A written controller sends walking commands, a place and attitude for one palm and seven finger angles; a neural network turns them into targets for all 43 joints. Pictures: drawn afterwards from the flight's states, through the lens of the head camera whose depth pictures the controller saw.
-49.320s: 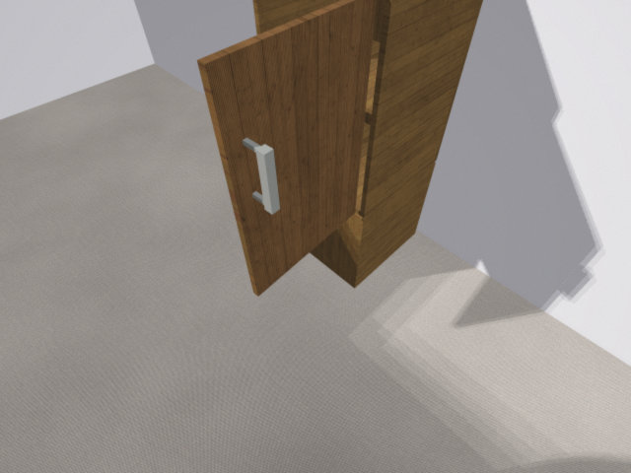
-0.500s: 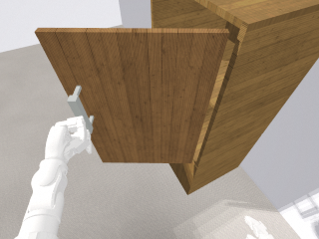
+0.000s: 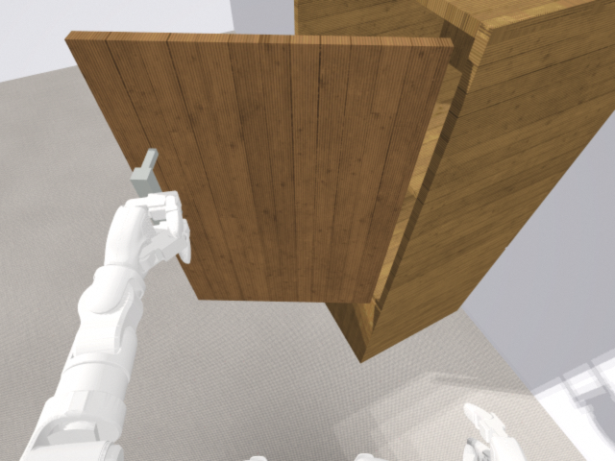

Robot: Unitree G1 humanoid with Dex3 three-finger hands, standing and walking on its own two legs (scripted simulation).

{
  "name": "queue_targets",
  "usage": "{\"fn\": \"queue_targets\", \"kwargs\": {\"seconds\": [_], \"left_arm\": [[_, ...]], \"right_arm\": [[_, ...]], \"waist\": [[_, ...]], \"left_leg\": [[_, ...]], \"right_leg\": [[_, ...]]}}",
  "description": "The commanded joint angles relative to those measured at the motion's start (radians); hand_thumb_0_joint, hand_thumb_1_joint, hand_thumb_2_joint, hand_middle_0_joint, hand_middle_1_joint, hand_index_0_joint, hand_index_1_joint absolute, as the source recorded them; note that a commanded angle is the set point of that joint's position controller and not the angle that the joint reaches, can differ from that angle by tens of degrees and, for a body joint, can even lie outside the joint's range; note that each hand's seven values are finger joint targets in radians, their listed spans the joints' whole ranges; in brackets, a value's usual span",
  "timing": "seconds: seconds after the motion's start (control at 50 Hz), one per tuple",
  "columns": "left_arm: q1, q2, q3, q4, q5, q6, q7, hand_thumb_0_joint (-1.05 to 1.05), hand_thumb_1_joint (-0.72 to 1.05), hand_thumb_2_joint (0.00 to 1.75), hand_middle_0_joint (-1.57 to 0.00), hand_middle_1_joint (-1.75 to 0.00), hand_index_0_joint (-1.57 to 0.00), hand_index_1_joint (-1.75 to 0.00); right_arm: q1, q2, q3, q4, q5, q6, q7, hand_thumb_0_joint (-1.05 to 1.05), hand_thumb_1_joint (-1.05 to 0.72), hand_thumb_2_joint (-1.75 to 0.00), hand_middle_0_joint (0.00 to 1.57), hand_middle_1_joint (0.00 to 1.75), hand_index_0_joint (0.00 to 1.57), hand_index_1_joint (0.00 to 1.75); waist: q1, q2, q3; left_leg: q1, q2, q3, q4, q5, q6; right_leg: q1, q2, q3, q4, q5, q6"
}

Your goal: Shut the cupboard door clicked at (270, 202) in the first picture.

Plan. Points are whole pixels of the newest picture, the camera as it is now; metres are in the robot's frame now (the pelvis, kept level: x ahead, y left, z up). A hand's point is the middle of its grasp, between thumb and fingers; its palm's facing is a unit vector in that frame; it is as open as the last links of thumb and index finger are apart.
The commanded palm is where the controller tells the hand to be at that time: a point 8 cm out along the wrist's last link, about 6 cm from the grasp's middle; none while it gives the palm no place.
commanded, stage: push the door shut along its arc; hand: left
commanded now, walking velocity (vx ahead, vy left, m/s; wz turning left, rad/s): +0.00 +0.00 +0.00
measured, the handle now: (162, 198) +0.45 +0.21 +0.07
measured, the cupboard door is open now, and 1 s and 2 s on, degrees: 62 46 29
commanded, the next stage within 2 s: pull the fist back off the door in 1.62 s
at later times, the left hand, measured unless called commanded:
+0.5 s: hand (186, 203) +0.44 +0.18 +0.08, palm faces -0.18 -0.98 -0.02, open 3.1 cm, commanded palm +0.43 +0.22 +0.08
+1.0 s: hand (233, 169) +0.50 +0.12 +0.08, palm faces -0.34 -0.94 -0.01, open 3.1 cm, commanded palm +0.49 +0.17 +0.08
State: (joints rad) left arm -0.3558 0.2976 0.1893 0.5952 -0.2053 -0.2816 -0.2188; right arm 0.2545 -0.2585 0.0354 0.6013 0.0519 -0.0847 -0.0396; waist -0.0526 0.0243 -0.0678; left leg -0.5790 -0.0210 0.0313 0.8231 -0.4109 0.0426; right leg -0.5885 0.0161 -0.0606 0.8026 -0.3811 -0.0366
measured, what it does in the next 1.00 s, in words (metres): stands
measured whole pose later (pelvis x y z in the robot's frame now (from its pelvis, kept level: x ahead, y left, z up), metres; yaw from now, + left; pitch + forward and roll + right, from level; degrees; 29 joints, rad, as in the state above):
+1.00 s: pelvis +0.00 +0.02 -0.02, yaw -2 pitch +18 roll -2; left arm -0.94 0.44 0.26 1.15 -0.13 -0.31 -0.42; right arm 0.39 -0.28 0.04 0.63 0.02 0.00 -0.01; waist -0.19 0.04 -0.10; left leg -0.80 -0.01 0.05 0.93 -0.44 0.07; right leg -0.81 0.02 -0.04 0.88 -0.39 -0.01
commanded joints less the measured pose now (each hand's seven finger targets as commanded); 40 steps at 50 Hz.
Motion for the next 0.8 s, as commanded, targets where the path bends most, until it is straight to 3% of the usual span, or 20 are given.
{"fn": "queue_targets", "kwargs": {"seconds": [0.0, 0.02, 0.08, 0.1, 0.12, 0.18, 0.22, 0.3, 0.34, 0.4, 0.42, 0.46, 0.52, 0.54, 0.6, 0.68, 0.74, 0.78], "left_arm": [[-0.348, 0.214, 0.078, -0.139, -0.021, -0.077, -0.031, 0.00, 0.90, 0.90, -1.30, -1.50, -1.30, -1.50], [-0.390, 0.199, 0.055, -0.134, -0.020, -0.074, -0.040, 0.00, 0.90, 0.90, -1.30, -1.50, -1.30, -1.50], [-0.471, 0.227, 0.065, -0.091, -0.020, -0.077, -0.064, 0.00, 0.90, 0.90, -1.30, -1.50, -1.30, -1.50], [-0.476, 0.249, 0.082, -0.073, -0.020, -0.079, -0.071, 0.00, 0.90, 0.90, -1.30, -1.50, -1.30, -1.50], [-0.505, 0.233, 0.064, -0.058, -0.020, -0.080, -0.082, 0.00, 0.90, 0.90, -1.30, -1.50, -1.30, -1.50], [-0.576, 0.259, 0.073, 0.013, -0.018, -0.081, -0.108, 0.00, 0.90, 0.90, -1.30, -1.50, -1.30, -1.50], [-0.603, 0.261, 0.068, 0.024, -0.017, -0.090, -0.127, 0.00, 0.90, 0.90, -1.30, -1.50, -1.30, -1.50], [-0.649, 0.262, 0.060, 0.083, -0.021, -0.089, -0.161, 0.00, 0.90, 0.90, -1.30, -1.50, -1.30, -1.50], [-0.697, 0.292, 0.081, 0.126, -0.021, -0.093, -0.173, 0.00, 0.90, 0.90, -1.30, -1.50, -1.30, -1.50], [-0.726, 0.329, 0.102, 0.171, -0.015, -0.106, -0.190, 0.00, 0.90, 0.90, -1.30, -1.50, -1.30, -1.50], [-0.771, 0.290, 0.060, 0.178, -0.012, -0.109, -0.199, 0.00, 0.90, 0.90, -1.30, -1.50, -1.30, -1.50], [-0.789, 0.340, 0.102, 0.204, -0.010, -0.116, -0.206, 0.00, 0.90, 0.90, -1.30, -1.50, -1.30, -1.50], [-0.844, 0.276, 0.040, 0.217, -0.004, -0.117, -0.225, 0.00, 0.90, 0.90, -1.30, -1.50, -1.30, -1.50], [-0.862, 0.302, 0.062, 0.229, -0.005, -0.118, -0.226, 0.00, 0.90, 0.90, -1.30, -1.50, -1.30, -1.50], [-0.939, 0.300, 0.050, 0.260, 0.001, -0.113, -0.228, 0.00, 0.90, 0.90, -1.30, -1.50, -1.30, -1.50], [-0.985, 0.284, 0.030, 0.246, 0.011, -0.118, -0.229, 0.00, 0.90, 0.90, -1.30, -1.50, -1.30, -1.50], [-1.035, 0.270, 0.024, 0.285, 0.017, -0.108, -0.223, 0.00, 0.90, 0.90, -1.30, -1.50, -1.30, -1.50], [-1.053, 0.302, 0.051, 0.309, 0.023, -0.100, -0.215, 0.00, 0.90, 0.90, -1.30, -1.50, -1.30, -1.50]], "right_arm": [[0.043, -0.149, -0.062, -0.101, -0.001, -0.033, -0.009, 0.00, -0.90, -0.90, 0.20, 0.30, 0.20, 0.30], [0.042, -0.149, -0.060, -0.103, 0.000, -0.029, -0.008, 0.00, -0.90, -0.90, 0.20, 0.30, 0.20, 0.30], [0.057, -0.156, -0.062, -0.095, 0.001, -0.021, -0.008, 0.00, -0.90, -0.90, 0.20, 0.30, 0.20, 0.30], [0.061, -0.159, -0.065, -0.093, 0.002, -0.017, -0.010, 0.00, -0.90, -0.90, 0.20, 0.30, 0.20, 0.30], [0.066, -0.158, -0.062, -0.091, 0.003, -0.014, -0.010, 0.00, -0.90, -0.90, 0.20, 0.30, 0.20, 0.30], [0.085, -0.164, -0.064, -0.076, 0.002, -0.003, -0.013, 0.00, -0.90, -0.90, 0.20, 0.30, 0.20, 0.30], [0.092, -0.163, -0.066, -0.074, 0.001, 0.001, -0.011, 0.00, -0.90, -0.90, 0.20, 0.30, 0.20, 0.30], [0.114, -0.169, -0.066, -0.068, 0.000, 0.011, -0.010, 0.00, -0.90, -0.90, 0.20, 0.30, 0.20, 0.30], [0.126, -0.176, -0.067, -0.059, -0.002, 0.016, -0.010, 0.00, -0.90, -0.90, 0.20, 0.30, 0.20, 0.30], [0.136, -0.179, -0.065, -0.057, -0.002, 0.026, -0.011, 0.00, -0.90, -0.90, 0.20, 0.30, 0.20, 0.30], [0.136, -0.175, -0.063, -0.054, -0.003, 0.026, -0.009, 0.00, -0.90, -0.90, 0.20, 0.30, 0.20, 0.30], [0.150, -0.184, -0.066, -0.046, -0.006, 0.031, -0.011, 0.00, -0.90, -0.90, 0.20, 0.30, 0.20, 0.30], [0.157, -0.182, -0.067, -0.045, -0.008, 0.032, -0.006, 0.00, -0.90, -0.90, 0.20, 0.30, 0.20, 0.30], [0.164, -0.189, -0.068, -0.040, -0.010, 0.033, -0.006, 0.00, -0.90, -0.90, 0.20, 0.30, 0.20, 0.30], [0.183, -0.194, -0.070, -0.026, -0.012, 0.038, -0.006, 0.00, -0.90, -0.90, 0.20, 0.30, 0.20, 0.30], [0.201, -0.197, -0.071, -0.022, -0.018, 0.038, -0.001, 0.00, -0.90, -0.90, 0.20, 0.30, 0.20, 0.30], [0.210, -0.198, -0.070, -0.013, -0.021, 0.041, 0.002, 0.00, -0.90, -0.90, 0.20, 0.30, 0.20, 0.30], [0.227, -0.202, -0.067, -0.010, -0.024, 0.047, 0.001, 0.00, -0.90, -0.90, 0.20, 0.30, 0.20, 0.30]], "waist": [[-0.011, -0.008, -0.354], [-0.023, 0.002, -0.338], [-0.040, -0.027, -0.310], [-0.035, -0.027, -0.311], [-0.045, -0.021, -0.303], [-0.062, -0.021, -0.304], [-0.055, 0.033, -0.335], [-0.069, 0.020, -0.366], [-0.078, -0.006, -0.361], [-0.076, 0.012, -0.359], [-0.094, 0.026, -0.351], [-0.090, 0.017, -0.354], [-0.107, 0.071, -0.391], [-0.107, 0.078, -0.385], [-0.134, 0.046, -0.383], [-0.135, 0.098, -0.453], [-0.151, 0.081, -0.431], [-0.148, 0.084, -0.439]], "left_leg": [[0.167, 0.025, -0.062, -0.093, 0.339, -0.023], [0.154, 0.023, -0.058, -0.093, 0.324, -0.022], [0.122, 0.020, -0.055, -0.091, 0.294, -0.014], [0.117, 0.020, -0.055, -0.090, 0.288, -0.015], [0.117, 0.018, -0.056, -0.090, 0.288, -0.013], [0.102, 0.017, -0.054, -0.081, 0.262, -0.010], [0.129, 0.016, -0.059, -0.079, 0.282, -0.013], [0.134, 0.018, -0.062, -0.065, 0.305, -0.010], [0.110, 0.018, -0.064, -0.061, 0.287, -0.008], [0.092, 0.017, -0.062, -0.055, 0.283, -0.006], [0.101, 0.018, -0.067, -0.054, 0.272, -0.006], [0.093, 0.020, -0.069, -0.047, 0.277, -0.003], [0.157, 0.025, -0.085, -0.037, 0.303, -0.011], [0.161, 0.028, -0.094, -0.034, 0.303, -0.013], [0.159, 0.033, -0.105, -0.023, 0.298, -0.010], [0.234, 0.038, -0.129, -0.010, 0.368, -0.017], [0.214, 0.039, -0.135, -0.005, 0.340, -0.016], [0.219, 0.041, -0.141, -0.001, 0.383, -0.018]], "right_leg": [[0.157, -0.014, 0.050, -0.076, 0.315, 0.012], [0.147, -0.016, 0.052, -0.078, 0.314, 0.014], [0.150, -0.015, 0.061, -0.090, 0.307, 0.017], [0.147, -0.014, 0.061, -0.089, 0.299, 0.015], [0.137, -0.014, 0.061, -0.090, 0.300, 0.014], [0.119, -0.013, 0.066, -0.092, 0.279, 0.016], [0.111, -0.012, 0.062, -0.083, 0.281, 0.010], [0.100, -0.009, 0.060, -0.076, 0.302, 0.010], [0.091, -0.007, 0.061, -0.075, 0.288, 0.012], [0.085, -0.007, 0.066, -0.070, 0.286, 0.009], [0.050, -0.005, 0.060, -0.067, 0.264, 0.010], [0.049, -0.003, 0.061, -0.065, 0.263, 0.008], [-0.024, 0.002, 0.045, -0.049, 0.243, 0.004], [-0.045, 0.002, 0.043, -0.048, 0.230, 0.002], [-0.088, 0.008, 0.037, -0.041, 0.215, 0.005], [-0.132, 0.012, 0.025, -0.022, 0.220, 0.000], [-0.166, 0.013, 0.023, -0.019, 0.197, 0.000], [-0.170, 0.016, 0.017, -0.010, 0.213, -0.001]]}}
